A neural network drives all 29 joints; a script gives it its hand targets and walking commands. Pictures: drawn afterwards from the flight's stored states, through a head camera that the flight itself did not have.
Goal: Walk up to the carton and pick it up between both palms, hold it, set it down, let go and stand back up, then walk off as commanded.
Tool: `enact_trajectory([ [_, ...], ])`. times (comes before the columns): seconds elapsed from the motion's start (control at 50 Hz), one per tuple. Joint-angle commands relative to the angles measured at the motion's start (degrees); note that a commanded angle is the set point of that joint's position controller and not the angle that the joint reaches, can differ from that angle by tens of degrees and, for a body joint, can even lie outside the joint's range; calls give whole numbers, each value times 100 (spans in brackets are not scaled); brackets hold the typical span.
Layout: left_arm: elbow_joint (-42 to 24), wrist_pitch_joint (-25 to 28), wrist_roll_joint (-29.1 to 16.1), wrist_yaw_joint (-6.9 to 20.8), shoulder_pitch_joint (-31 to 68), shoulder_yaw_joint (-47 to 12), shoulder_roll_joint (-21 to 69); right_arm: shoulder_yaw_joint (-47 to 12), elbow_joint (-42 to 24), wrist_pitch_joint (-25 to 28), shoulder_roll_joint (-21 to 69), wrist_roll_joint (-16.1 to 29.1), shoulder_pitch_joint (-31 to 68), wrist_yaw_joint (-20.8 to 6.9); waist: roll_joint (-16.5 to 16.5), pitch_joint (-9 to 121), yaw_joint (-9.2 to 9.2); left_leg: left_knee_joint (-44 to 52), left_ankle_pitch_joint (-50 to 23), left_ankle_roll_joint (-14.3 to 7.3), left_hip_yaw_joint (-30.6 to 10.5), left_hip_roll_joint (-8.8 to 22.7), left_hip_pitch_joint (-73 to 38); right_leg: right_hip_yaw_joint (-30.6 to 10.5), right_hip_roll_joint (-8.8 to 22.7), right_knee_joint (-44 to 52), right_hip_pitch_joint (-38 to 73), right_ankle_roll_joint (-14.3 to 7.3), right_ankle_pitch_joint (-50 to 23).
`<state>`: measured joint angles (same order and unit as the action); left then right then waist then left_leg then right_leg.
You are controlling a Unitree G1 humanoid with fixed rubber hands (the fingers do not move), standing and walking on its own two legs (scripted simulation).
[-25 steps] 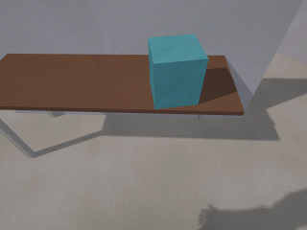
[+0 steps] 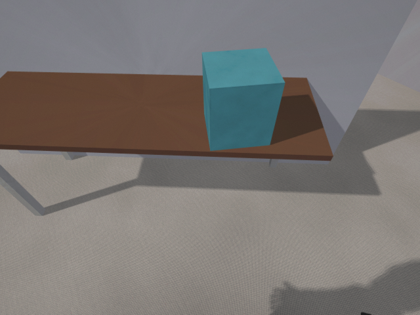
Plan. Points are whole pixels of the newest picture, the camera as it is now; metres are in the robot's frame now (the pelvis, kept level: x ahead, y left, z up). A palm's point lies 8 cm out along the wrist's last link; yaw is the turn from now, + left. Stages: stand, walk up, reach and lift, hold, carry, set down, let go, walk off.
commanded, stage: stand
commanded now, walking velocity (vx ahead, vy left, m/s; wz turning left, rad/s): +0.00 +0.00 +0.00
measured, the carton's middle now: (237, 100) +0.76 -0.06 -0.05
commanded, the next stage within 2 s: none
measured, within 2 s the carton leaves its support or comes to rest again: neither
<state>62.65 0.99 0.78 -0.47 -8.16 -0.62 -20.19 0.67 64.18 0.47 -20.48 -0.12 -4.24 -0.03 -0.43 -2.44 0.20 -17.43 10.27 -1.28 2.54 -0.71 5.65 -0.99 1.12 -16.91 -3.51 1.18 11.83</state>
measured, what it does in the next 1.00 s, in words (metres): stands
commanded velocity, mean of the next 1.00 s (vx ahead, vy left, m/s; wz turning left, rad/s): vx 0.00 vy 0.00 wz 0.00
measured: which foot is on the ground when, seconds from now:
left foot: down 0.00-1.00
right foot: down 0.00-1.00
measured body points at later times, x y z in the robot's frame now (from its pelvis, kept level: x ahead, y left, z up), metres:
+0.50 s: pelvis -0.01 +0.00 +0.00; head -0.01 +0.00 +0.45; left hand +0.07 +0.30 -0.13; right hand +0.08 -0.31 -0.13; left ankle -0.01 +0.10 -0.75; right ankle -0.03 -0.13 -0.75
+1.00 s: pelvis -0.01 +0.00 +0.00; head +0.00 +0.00 +0.45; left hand +0.06 +0.30 -0.13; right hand +0.07 -0.31 -0.13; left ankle -0.01 +0.10 -0.75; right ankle -0.03 -0.13 -0.75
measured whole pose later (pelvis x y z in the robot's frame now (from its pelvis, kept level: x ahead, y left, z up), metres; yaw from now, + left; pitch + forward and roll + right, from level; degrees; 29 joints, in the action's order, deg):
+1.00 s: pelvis -0.01 +0.00 +0.00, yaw +0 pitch -2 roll +0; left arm 63.0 0.9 0.5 0.0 -8.4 -0.2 -20.5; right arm 0.8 64.6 0.8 -20.2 -0.5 -6.0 -0.3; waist 0.4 -2.6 0.2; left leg -17.3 9.6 -1.1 2.7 -0.2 6.0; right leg -1.2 0.7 -16.1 -3.6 1.0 10.7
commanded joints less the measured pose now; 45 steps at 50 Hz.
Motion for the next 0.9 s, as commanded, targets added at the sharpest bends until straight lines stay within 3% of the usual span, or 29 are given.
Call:
enact_trajectory([
  [0.0, -370, 141, 8, -80, 152, 227, -1228, 205, -371, 113, -1228, -40, 318, 42, 145, 364, 9, 47, -1212, -49, -657, 879, -464, -500, 709, 267, -351, -214, -1253],
  [0.02, -361, 112, -56, -48, 291, 224, -1181, 246, -416, 69, -1272, -42, 236, 48, 65, 302, 132, 146, -1119, 2, -614, 826, -286, -500, 698, 287, -263, -183, -1384],
  [0.12, -335, 137, -9, -66, 90, 244, -1278, 185, -291, 128, -1138, -24, 334, 52, 233, 483, -68, 153, -1286, -78, -754, 911, -355, -423, 759, 233, -32, -264, -1399],
  [0.14, -311, 150, -19, -55, 138, 274, -1294, 152, -333, 97, -1128, -43, 201, 66, 6, 417, -20, 205, -1220, -77, -653, 844, -309, -494, 688, 189, -67, -226, -1243],
  [0.16, -340, 113, -40, -59, 130, 244, -1196, 231, -307, 109, -1260, -9, 237, 57, 159, 566, -38, 175, -1173, -40, -652, 870, -387, -507, 701, 257, -26, -245, -1346],
  [0.18, -360, 93, -2, -51, 178, 272, -1156, 240, -356, 142, -1238, -23, 289, 80, -69, 286, 11, 154, -1167, 14, -617, 852, -327, -485, 699, 193, -171, -255, -1472],
  [0.26, -322, 136, -19, -60, 46, 175, -1113, 161, -350, 145, -1062, -43, 273, 74, 92, 257, -94, 148, -1003, -41, -697, 852, -259, -521, 696, 300, -249, -220, -1023],
  [0.28, -349, 127, -28, -51, 61, 218, -1081, 240, -325, 131, -1228, 0, 163, 98, -218, 382, -42, 165, -954, -66, -682, 863, -311, -513, 720, 380, -157, -228, -1198],
  [0.3, -328, 115, -24, -64, 308, 294, -1360, 208, -236, 110, -1197, -19, 107, 87, -269, 463, -26, 232, -971, -55, -697, 858, -270, -516, 691, 299, -98, -278, -1330],
  [0.32, -317, 102, -19, -47, 209, 244, -1177, 218, -272, 133, -1213, -34, 370, 66, -55, 409, 1, 239, -966, -31, -648, 849, -277, -510, 719, 324, -59, -250, -1430],
  [0.34, -346, 108, -27, -24, 179, 249, -1184, 218, -312, 142, -1278, -39, 64, 68, -159, 600, 14, 238, -975, 3, -654, 813, -332, -425, 677, 275, 2, -171, -1243],
  [0.36, -443, 116, 8, -37, 205, 250, -1165, 220, -294, 157, -1270, -38, 211, 40, 78, 490, -78, 142, -995, -5, -617, 876, -386, -485, 706, 228, -182, -209, -1254],
  [0.38, -369, 108, -47, -17, 104, 259, -1178, 252, -277, 130, -1277, 1, 89, 66, 152, 303, 21, 260, -954, -4, -626, 883, -390, -521, 709, 228, -325, -214, -1022],
  [0.4, -338, 87, -62, -33, 223, 171, -933, 237, -274, 123, -1263, 2, 217, 82, 145, 331, -25, 276, -819, -75, -664, 907, -235, -501, 710, 334, -299, -181, -920],
  [0.42, -320, 122, -47, -66, 217, 232, -1185, 221, -267, 89, -1223, -28, 162, 63, 174, 177, 77, 313, -836, -16, -663, 840, -251, -513, 680, 254, -322, -223, -876],
  [0.44, -379, 128, -32, -59, 155, 229, -1207, 188, -262, 120, -1203, -51, 206, 70, 178, 194, -2, 271, -773, -65, -696, 879, -181, -616, 775, 419, -333, -290, -779],
  [0.46, -431, 118, 4, -52, 395, 240, -1176, 227, -254, 116, -1184, -41, 166, 82, -178, 9, 11, 344, -743, -100, -764, 882, -20, -531, 693, 320, -415, -269, -718],
  [0.5, -365, 79, -63, -57, 83, 274, -1260, 237, -214, 105, -1225, -38, 88, 35, 6, 186, -64, 303, -808, -52, -673, 868, -265, -537, 636, 327, -355, -263, -730],
  [0.54, -305, 102, 31, -18, 118, 214, -1135, 246, -260, 142, -1273, -40, 58, 48, -145, 231, 59, 269, -666, 0, -611, 831, -355, -500, 673, 295, -444, -224, -839],
  [0.58, -335, 131, -8, -5, 91, 216, -1060, 230, -307, 127, -1261, -44, 178, 31, 108, 259, 6, 350, -439, -72, -663, 831, -189, -560, 683, 259, -489, -234, -729],
  [0.6, -338, 143, -7, -12, 182, 274, -1233, 176, -294, 159, -1065, -67, 131, 23, -38, 371, 46, 220, -535, -67, -694, 850, -180, -479, 666, 295, -324, -232, -701],
  [0.62, -351, 130, -50, 19, 158, 245, -1147, 196, -320, 122, -1118, -27, 115, 7, 320, 479, 72, 293, -491, -34, -657, 767, -108, -441, 637, 276, -213, -208, -864],
  [0.66, -323, 115, -5, -8, 191, 268, -1227, 238, -241, 140, -1240, -42, 149, 57, 204, 350, -1, 256, -658, -12, -679, 832, -234, -629, 691, 276, -221, -273, -946],
  [0.68, -336, 106, 4, -22, 191, 288, -1241, 214, -262, 123, -1219, 4, 140, 43, -122, 451, -13, 228, -800, -72, -726, 900, -274, -562, 693, 247, -193, -307, -994],
  [0.74, -209, 84, -22, -27, 178, 257, -1158, 209, -246, 137, -1241, -39, 137, 7, 66, 238, -17, 368, -535, -68, -783, 883, -131, -508, 665, 274, -343, -258, -511],
  [0.76, -298, 66, -44, 2, 128, 254, -1193, 189, -232, 127, -1240, -55, 161, 10, 311, 347, -76, 227, -509, -54, -646, 819, -138, -581, 663, 413, -263, -239, -681],
  [0.78, -214, 67, -20, -21, 188, 267, -1289, 245, -247, 120, -1241, -28, 91, 35, 355, 82, 30, 292, -581, -20, -756, 851, -32, -566, 695, 312, -430, -291, -560],
  [0.84, -309, 98, 3, -39, 114, 315, -1179, 232, -256, 139, -1276, -28, 76, 43, -119, 355, -53, 203, -824, -61, -718, 843, -214, -535, 667, 307, -185, -273, -1056],
  [0.88, -257, 123, -34, -17, 118, 275, -1219, 219, -304, 165, -1180, -70, 60, 79, -63, 295, -23, 192, -1060, -81, -679, 873, -248, -566, 689, 239, -239, -276, -1066],
])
